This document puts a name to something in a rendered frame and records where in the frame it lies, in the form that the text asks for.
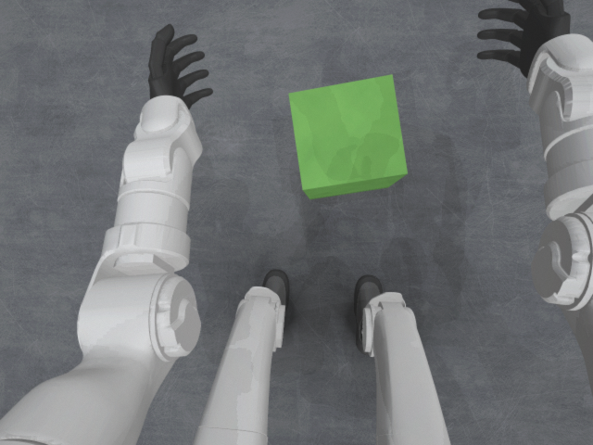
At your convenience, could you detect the carton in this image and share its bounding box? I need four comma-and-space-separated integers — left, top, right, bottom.
289, 74, 408, 199

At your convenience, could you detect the robot left forearm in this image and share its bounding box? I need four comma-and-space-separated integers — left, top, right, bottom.
77, 95, 203, 348

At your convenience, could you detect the robot left hand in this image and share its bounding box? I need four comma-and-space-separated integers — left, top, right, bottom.
148, 24, 213, 109

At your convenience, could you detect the robot right foot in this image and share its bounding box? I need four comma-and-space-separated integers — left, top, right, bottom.
354, 275, 383, 355

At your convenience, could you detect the robot right thigh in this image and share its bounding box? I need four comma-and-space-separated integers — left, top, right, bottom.
362, 301, 451, 445

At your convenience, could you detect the left robot upper arm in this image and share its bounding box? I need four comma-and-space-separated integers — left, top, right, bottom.
0, 273, 201, 445

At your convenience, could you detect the robot right forearm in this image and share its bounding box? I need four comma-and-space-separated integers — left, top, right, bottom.
526, 33, 593, 220

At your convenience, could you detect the robot right hand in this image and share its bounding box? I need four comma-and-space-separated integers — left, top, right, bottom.
477, 0, 571, 78

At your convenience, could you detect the right robot upper arm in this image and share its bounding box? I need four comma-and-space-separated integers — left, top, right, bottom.
531, 211, 593, 396

